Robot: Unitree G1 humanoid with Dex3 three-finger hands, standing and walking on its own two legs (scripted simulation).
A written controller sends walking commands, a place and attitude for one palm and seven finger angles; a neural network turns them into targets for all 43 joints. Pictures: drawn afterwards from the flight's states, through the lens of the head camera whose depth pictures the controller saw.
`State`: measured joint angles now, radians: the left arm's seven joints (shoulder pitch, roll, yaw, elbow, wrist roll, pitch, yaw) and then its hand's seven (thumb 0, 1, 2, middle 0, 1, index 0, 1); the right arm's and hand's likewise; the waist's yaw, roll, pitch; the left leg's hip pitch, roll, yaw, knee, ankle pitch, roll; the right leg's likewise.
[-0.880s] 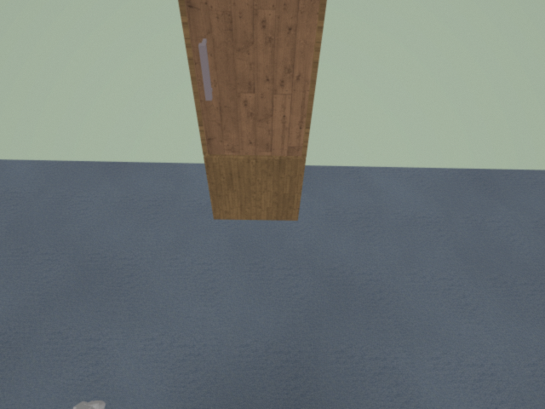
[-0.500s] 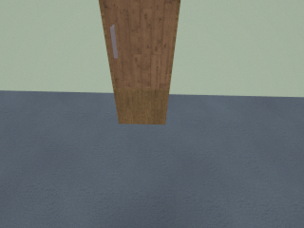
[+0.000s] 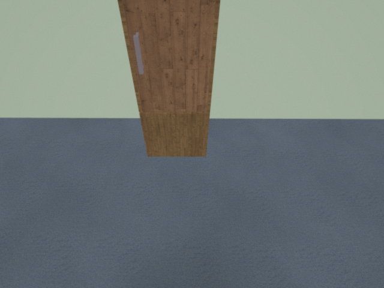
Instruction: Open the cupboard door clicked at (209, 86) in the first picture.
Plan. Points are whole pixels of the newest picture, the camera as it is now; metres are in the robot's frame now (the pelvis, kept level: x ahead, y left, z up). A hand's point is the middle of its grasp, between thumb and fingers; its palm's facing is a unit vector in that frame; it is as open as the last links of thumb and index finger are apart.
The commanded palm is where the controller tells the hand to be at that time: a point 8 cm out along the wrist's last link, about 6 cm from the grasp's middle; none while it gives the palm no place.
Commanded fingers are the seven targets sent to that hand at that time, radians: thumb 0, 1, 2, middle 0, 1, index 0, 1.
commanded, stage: look at it before walking up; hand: left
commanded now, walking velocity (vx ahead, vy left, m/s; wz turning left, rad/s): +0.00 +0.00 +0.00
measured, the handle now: (139, 53) +1.04 +0.29 +0.00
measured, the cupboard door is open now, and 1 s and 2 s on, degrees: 0 0 0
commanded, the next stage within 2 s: walk to a spot facing it in 0.56 s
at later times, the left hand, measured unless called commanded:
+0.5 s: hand out of the picture +0.07 +0.24 -0.16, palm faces -0.03 -0.94 -0.33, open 7.4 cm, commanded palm none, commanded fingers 0.00 0.90 0.90 -0.20 -0.30 -0.20 -0.30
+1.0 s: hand out of the picture +0.03 +0.23 -0.20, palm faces +0.12 -0.97 -0.19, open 7.4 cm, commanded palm none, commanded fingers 0.00 0.90 0.90 -0.20 -0.30 -0.20 -0.30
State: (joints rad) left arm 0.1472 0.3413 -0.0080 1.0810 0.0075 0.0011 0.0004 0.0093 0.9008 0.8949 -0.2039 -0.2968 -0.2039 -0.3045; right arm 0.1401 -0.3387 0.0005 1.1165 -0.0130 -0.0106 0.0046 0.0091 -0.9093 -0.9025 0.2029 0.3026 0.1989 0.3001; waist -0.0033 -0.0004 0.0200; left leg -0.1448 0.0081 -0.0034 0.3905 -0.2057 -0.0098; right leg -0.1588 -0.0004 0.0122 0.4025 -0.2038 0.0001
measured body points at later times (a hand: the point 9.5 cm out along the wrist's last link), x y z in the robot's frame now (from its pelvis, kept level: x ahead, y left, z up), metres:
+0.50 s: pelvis +0.00 +0.00 +0.00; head +0.00 +0.00 +0.45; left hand +0.07 +0.29 -0.13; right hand +0.07 -0.30 -0.13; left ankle +0.01 +0.13 -0.74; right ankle +0.01 -0.12 -0.74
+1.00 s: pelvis +0.05 +0.04 -0.02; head +0.05 +0.06 +0.43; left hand +0.02 +0.28 -0.18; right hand +0.08 -0.22 -0.16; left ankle +0.03 +0.12 -0.75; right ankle +0.01 -0.11 -0.73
